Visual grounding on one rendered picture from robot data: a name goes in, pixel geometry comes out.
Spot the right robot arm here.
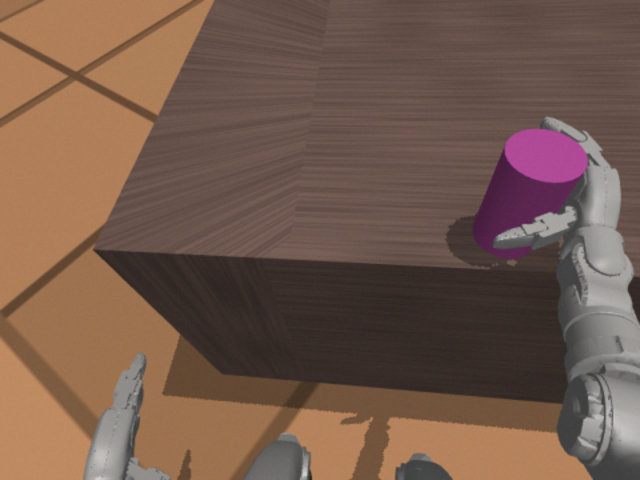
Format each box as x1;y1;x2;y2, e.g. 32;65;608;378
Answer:
556;226;640;480

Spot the left robot hand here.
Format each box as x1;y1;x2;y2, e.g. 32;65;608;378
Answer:
83;353;170;480

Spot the right robot hand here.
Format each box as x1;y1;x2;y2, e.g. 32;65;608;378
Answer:
492;117;621;250

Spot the can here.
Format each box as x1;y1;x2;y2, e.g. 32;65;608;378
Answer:
472;129;588;259

